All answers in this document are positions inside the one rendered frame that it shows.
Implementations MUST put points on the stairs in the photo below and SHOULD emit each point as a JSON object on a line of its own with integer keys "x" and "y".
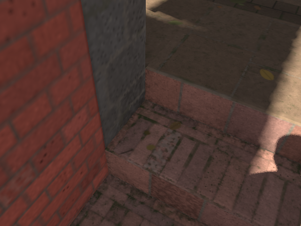
{"x": 189, "y": 157}

